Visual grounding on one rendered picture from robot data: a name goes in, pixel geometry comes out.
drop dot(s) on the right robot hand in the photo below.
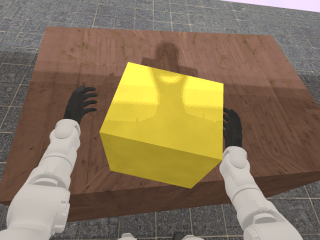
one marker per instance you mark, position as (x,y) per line
(233,129)

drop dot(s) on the left robot hand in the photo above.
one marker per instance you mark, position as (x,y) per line
(75,107)

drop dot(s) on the pedestal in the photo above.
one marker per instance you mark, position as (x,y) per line
(280,119)

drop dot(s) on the robot right forearm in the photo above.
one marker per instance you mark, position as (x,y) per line
(247,198)

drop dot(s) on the left robot shin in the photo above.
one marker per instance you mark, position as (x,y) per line
(126,235)

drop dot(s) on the robot right upper arm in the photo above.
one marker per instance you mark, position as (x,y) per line
(271,231)

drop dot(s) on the carton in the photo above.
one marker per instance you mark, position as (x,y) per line
(164,126)

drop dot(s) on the robot left forearm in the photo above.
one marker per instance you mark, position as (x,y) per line
(57,163)

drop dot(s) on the robot left upper arm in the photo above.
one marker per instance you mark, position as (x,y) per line
(40,211)

